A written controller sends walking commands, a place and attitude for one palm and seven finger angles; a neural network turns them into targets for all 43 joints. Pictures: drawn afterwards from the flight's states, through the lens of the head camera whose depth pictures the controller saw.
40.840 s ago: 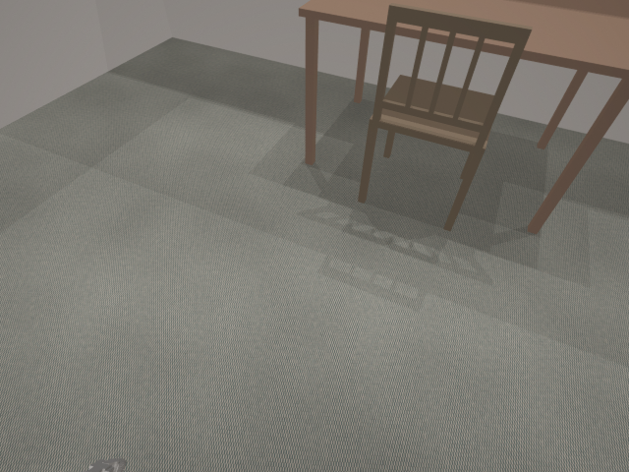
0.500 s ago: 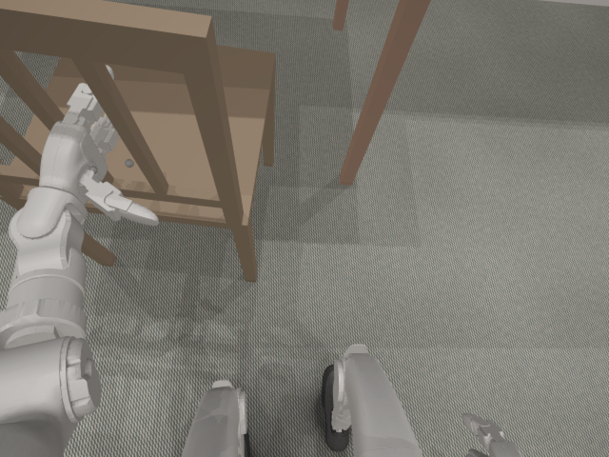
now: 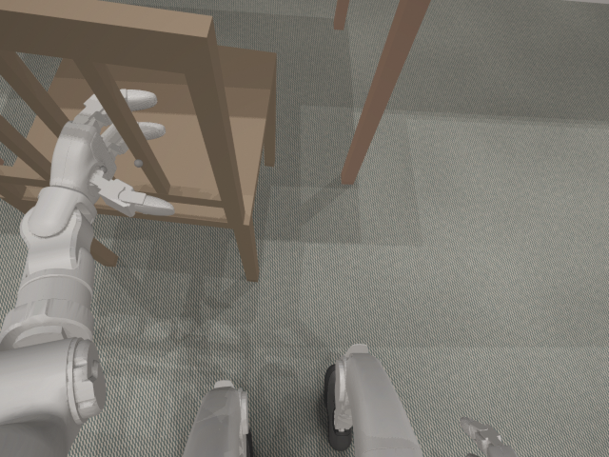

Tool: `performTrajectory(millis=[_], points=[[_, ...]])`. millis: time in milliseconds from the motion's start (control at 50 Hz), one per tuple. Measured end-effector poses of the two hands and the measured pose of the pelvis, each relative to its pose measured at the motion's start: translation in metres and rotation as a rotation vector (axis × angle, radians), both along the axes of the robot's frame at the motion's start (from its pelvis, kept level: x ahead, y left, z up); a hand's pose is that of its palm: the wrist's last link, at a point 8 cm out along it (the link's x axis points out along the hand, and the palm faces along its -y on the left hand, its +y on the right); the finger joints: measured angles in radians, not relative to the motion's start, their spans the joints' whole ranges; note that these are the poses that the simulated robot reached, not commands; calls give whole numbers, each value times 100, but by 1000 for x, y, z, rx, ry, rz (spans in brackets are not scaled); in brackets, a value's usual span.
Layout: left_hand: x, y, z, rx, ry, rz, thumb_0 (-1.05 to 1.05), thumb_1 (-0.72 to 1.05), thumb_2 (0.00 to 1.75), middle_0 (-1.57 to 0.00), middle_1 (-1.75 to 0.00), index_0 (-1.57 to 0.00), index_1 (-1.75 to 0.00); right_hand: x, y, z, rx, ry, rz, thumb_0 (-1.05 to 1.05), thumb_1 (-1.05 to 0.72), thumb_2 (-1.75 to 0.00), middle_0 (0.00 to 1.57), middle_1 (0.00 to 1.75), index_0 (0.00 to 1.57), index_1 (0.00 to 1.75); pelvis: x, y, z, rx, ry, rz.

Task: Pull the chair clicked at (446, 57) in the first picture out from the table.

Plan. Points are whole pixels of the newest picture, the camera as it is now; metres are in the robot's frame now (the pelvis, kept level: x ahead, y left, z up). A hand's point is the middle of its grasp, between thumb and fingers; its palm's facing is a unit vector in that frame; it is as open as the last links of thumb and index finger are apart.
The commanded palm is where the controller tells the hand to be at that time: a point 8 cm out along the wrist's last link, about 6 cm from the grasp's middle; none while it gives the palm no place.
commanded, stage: hook a spindle and tug to test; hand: left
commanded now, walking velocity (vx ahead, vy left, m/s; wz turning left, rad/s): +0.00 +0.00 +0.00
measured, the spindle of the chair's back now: (64, 129) +0.53 +0.27 +0.02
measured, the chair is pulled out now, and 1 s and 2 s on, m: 0.17 0.20 0.28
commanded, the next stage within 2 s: step backward, pulling the chair out in 1.02 s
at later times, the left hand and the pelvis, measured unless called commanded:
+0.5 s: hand (142, 159) +0.48 +0.17 +0.03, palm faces -0.17 -0.98 -0.04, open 5.1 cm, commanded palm +0.45 +0.22 +0.03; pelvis +0.01 +0.00 +0.01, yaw -1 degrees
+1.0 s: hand (130, 189) +0.44 +0.18 +0.03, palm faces -0.18 -0.98 -0.04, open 5.3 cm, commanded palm +0.42 +0.23 +0.03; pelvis +0.03 +0.00 +0.02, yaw -1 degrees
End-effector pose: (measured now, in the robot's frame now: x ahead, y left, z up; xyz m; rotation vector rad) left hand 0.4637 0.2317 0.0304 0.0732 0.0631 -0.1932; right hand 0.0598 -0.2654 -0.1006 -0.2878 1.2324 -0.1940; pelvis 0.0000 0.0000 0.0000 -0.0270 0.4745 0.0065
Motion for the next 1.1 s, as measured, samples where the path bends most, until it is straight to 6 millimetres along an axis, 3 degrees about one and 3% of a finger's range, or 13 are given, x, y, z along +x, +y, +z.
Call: performTrajectory(millis=[160, 460, 700, 1100], points=[[2, -4, 0, -18, 2, 27, -1, 0, 51, -43, -127, -43, -129, 4, 0, 1, 5, -2, -6, 1, -90, -90, 20, 30, 20, 30, 3, 0, 2, 1, 1, -3], [4, -4, 0, -21, 4, 19, 1, 74, 83, -42, -134, -44, -144, 14, 0, 8, 7, -14, -21, 1, -90, -90, 20, 30, 20, 30, 13, 0, 7, 0, 3, -12], [-5, -3, 1, -27, 15, 20, 1, 77, 81, -39, -136, -40, -145, 32, 2, 15, 22, -58, -28, 1, -90, -90, 20, 30, 20, 30, 25, 0, 13, 2, 3, -25], [-43, 7, 0, -27, 7, 13, 1, 77, 84, -40, -137, -39, -145, 81, 3, 17, 23, -166, 51, 1, -90, -90, 20, 30, 20, 30, 32, 0, 14, -1, -15, -6]])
